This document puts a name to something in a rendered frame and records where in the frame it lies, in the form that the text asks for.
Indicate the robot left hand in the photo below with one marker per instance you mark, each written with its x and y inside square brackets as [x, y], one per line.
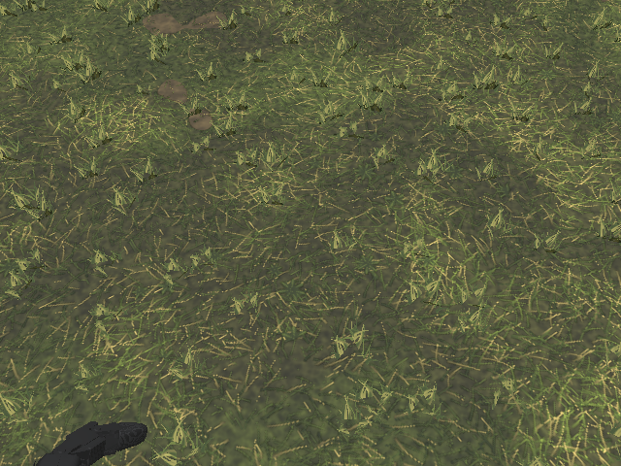
[91, 442]

